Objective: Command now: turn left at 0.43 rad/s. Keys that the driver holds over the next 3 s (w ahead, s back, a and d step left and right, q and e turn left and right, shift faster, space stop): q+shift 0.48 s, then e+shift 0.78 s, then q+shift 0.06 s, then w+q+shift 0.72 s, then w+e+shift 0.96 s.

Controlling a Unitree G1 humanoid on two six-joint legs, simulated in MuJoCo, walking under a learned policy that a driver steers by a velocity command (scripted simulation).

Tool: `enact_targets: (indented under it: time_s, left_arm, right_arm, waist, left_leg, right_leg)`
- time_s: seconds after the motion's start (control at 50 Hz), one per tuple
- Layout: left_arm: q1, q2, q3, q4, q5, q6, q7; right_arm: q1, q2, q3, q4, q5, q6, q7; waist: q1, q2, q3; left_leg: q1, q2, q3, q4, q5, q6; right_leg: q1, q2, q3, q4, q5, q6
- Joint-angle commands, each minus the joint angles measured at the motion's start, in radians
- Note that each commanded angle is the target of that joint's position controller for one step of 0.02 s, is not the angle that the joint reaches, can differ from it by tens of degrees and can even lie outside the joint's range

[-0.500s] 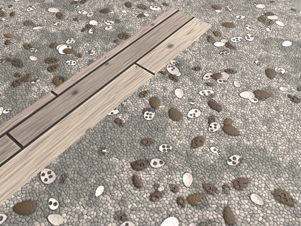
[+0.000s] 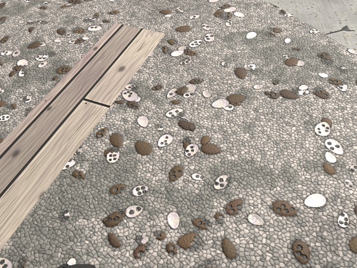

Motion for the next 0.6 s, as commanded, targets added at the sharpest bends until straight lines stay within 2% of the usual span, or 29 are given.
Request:
enact_targets:
  time_s: [0.02,0.08,0.14,0.18,0.22,0.24,0.26,0.28,0.3,0.32,0.34,0.36,0.38,0.4,0.44,0.48,0.5,0.56,0.6]
  left_arm:
    - [0.019,0.203,0.072,-0.028,-0.004,-0.002,0.02]
    - [-0.002,0.198,0.078,-0.017,-0.006,-0.003,0.017]
    - [-0.015,0.213,0.091,-0.01,-0.012,-0.002,0.011]
    - [-0.016,0.227,0.101,-0.005,-0.024,-0.001,0.005]
    - [-0.022,0.239,0.11,-0.001,-0.041,-0.002,-0.004]
    - [-0.03,0.239,0.112,0.004,-0.052,-0.002,-0.009]
    - [-0.014,0.227,0.113,0.02,-0.062,-0.001,-0.015]
    - [0.027,0.199,0.109,0.037,-0.054,-0.006,-0.023]
    - [-0.031,0.132,0.087,-0.026,-0.001,-0.015,-0.023]
    - [-0.107,0.148,0.085,-0.057,0.004,-0.022,-0.017]
    - [-0.137,0.187,0.095,-0.059,-0.02,-0.023,-0.014]
    - [-0.134,0.183,0.095,-0.058,-0.03,-0.028,-0.008]
    - [-0.114,0.195,0.099,-0.043,-0.021,-0.03,0.002]
    - [-0.093,0.211,0.105,-0.036,-0.014,-0.03,0.008]
    - [-0.056,0.193,0.1,-0.018,-0.016,-0.031,0.003]
    - [-0.052,0.175,0.092,-0.008,-0.023,-0.031,0.002]
    - [-0.03,0.176,0.09,0.007,-0.028,-0.027,0.002]
    - [-0.013,0.165,0.08,0.033,-0.031,-0.015,-0.003]
    - [-0.007,0.15,0.07,0.038,-0.034,-0.013,-0.011]
  right_arm:
    - [-0.076,-0.101,-0.023,-0.114,0.003,-0.005,0.0]
    - [-0.075,-0.073,-0.021,-0.138,-0.002,0.002,0.007]
    - [-0.074,-0.055,-0.02,-0.164,-0.001,0.004,0.022]
    - [-0.074,-0.053,-0.023,-0.182,0.003,0.008,0.034]
    - [-0.066,-0.057,-0.029,-0.2,0.008,0.019,0.046]
    - [-0.044,-0.059,-0.035,-0.201,0.009,0.025,0.05]
    - [0.001,-0.072,-0.046,-0.193,0.008,0.026,0.044]
    - [0.079,-0.149,-0.078,-0.179,0.003,0.022,0.024]
    - [0.123,-0.308,-0.114,-0.194,-0.006,0.013,0.004]
    - [0.12,-0.289,-0.1,-0.224,-0.047,-0.021,0.02]
    - [0.081,-0.252,-0.09,-0.223,-0.038,-0.047,0.029]
    - [0.033,-0.229,-0.084,-0.218,-0.015,-0.059,0.021]
    - [-0.024,-0.199,-0.074,-0.228,0.006,-0.057,0.011]
    - [-0.072,-0.181,-0.065,-0.242,0.014,-0.049,0.0]
    - [-0.086,-0.182,-0.062,-0.26,0.001,-0.04,-0.013]
    - [-0.07,-0.195,-0.066,-0.261,0.001,-0.037,-0.019]
    - [-0.08,-0.19,-0.061,-0.262,-0.002,-0.034,-0.023]
    - [-0.086,-0.14,-0.034,-0.254,-0.022,-0.032,-0.024]
    - [-0.102,-0.085,-0.005,-0.237,-0.043,-0.037,-0.014]
  waist:
    - [0.074,-0.155,-0.03]
    - [0.07,-0.14,-0.018]
    - [0.064,-0.137,-0.047]
    - [0.061,-0.147,-0.072]
    - [0.049,-0.159,-0.091]
    - [0.027,-0.154,-0.101]
    - [0.001,-0.127,-0.113]
    - [-0.024,0.004,-0.134]
    - [-0.01,0.32,-0.13]
    - [-0.051,0.232,-0.26]
    - [-0.044,0.107,-0.225]
    - [-0.008,0.062,-0.163]
    - [0.022,0.013,-0.131]
    - [0.05,0.021,-0.12]
    - [0.065,0.034,-0.144]
    - [0.058,0.033,-0.147]
    - [0.059,0.042,-0.154]
    - [0.034,0.086,-0.162]
    - [0.03,0.098,-0.146]
  left_leg:
    - [-0.091,0.042,-0.016,0.014,-0.02,-0.003]
    - [-0.095,0.059,0.001,-0.018,-0.037,0.003]
    - [-0.041,0.052,0.044,-0.097,-0.041,0.023]
    - [0.001,0.038,0.073,-0.162,-0.038,0.045]
    - [0.056,0.02,0.099,-0.257,-0.011,0.076]
    - [0.115,0.003,0.117,-0.339,0.046,0.097]
    - [0.217,-0.028,0.12,-0.449,0.156,0.13]
    - [0.394,-0.008,0.004,-0.542,0.441,0.192]
    - [0.616,0.243,-0.405,-0.536,0.967,0.347]
    - [0.595,0.338,-0.583,-0.584,0.876,0.505]
    - [0.585,0.299,-0.494,-0.61,0.764,0.478]
    - [0.545,0.239,-0.427,-0.616,0.661,0.419]
    - [0.512,0.201,-0.389,-0.614,0.609,0.372]
    - [0.462,0.172,-0.359,-0.618,0.612,0.348]
    - [0.432,0.136,-0.34,-0.615,0.649,0.336]
    - [0.423,0.112,-0.347,-0.609,0.616,0.327]
    - [0.435,0.121,-0.323,-0.602,0.608,0.323]
    - [0.376,0.112,-0.27,-0.592,0.579,0.309]
    - [0.314,0.109,-0.242,-0.603,0.53,0.305]
  right_leg:
    - [0.107,-0.348,0.182,-0.192,0.238,-0.199]
    - [0.123,-0.361,0.142,-0.193,0.262,-0.198]
    - [0.149,-0.364,0.075,-0.156,0.399,-0.185]
    - [0.177,-0.373,0.037,-0.117,0.481,-0.162]
    - [0.195,-0.378,0.001,-0.064,0.515,-0.124]
    - [0.183,-0.368,-0.031,-0.013,0.507,-0.09]
    - [0.135,-0.336,-0.079,0.08,0.469,-0.037]
    - [-0.005,-0.248,-0.133,0.279,0.335,0.039]
    - [-0.397,-0.081,-0.155,0.614,-0.33,0.143]
    - [-0.487,-0.003,0.101,0.797,-0.477,0.155]
    - [-0.525,-0.023,0.164,0.837,-0.413,0.136]
    - [-0.543,-0.034,0.185,0.795,-0.31,0.115]
    - [-0.549,-0.048,0.197,0.741,-0.226,0.109]
    - [-0.505,-0.046,0.203,0.699,-0.168,0.111]
    - [-0.441,-0.008,0.199,0.654,-0.096,0.126]
    - [-0.416,0.019,0.206,0.549,-0.065,0.142]
    - [-0.411,0.013,0.193,0.514,-0.045,0.152]
    - [-0.304,-0.024,0.165,0.433,-0.007,0.165]
    - [-0.208,-0.06,0.157,0.363,-0.002,0.156]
